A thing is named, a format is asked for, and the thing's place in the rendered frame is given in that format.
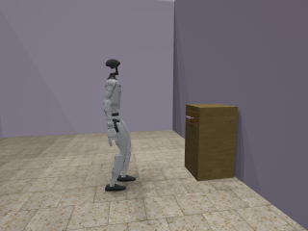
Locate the robot left thigh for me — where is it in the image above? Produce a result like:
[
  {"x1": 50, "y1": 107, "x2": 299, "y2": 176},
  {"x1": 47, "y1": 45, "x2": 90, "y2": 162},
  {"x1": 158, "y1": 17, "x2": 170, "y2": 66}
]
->
[{"x1": 120, "y1": 119, "x2": 131, "y2": 154}]

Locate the robot right shin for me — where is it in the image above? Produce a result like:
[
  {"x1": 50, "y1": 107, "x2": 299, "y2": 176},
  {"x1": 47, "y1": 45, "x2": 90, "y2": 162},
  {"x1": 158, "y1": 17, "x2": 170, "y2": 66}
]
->
[{"x1": 110, "y1": 154, "x2": 126, "y2": 187}]

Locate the right robot upper arm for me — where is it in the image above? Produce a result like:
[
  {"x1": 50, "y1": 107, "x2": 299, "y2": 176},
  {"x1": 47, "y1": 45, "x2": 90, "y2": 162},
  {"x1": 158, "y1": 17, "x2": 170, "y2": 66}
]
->
[{"x1": 103, "y1": 79, "x2": 116, "y2": 106}]

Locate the cabinet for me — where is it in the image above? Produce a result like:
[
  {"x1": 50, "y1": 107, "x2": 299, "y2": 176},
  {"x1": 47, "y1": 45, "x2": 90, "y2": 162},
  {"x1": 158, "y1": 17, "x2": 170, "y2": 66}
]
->
[{"x1": 184, "y1": 104, "x2": 239, "y2": 181}]

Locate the right robot forearm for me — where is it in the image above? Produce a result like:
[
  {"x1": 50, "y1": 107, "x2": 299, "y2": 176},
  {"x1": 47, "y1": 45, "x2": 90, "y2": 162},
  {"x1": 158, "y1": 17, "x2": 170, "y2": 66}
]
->
[{"x1": 104, "y1": 100, "x2": 115, "y2": 129}]

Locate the right robot hand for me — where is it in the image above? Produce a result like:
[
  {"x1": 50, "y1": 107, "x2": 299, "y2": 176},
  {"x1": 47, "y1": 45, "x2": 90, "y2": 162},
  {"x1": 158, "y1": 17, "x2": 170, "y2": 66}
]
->
[{"x1": 107, "y1": 128, "x2": 118, "y2": 147}]

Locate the drawer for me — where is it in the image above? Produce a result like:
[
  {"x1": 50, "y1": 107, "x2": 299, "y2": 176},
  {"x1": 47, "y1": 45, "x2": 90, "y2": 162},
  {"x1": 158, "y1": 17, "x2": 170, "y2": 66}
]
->
[{"x1": 186, "y1": 110, "x2": 199, "y2": 126}]

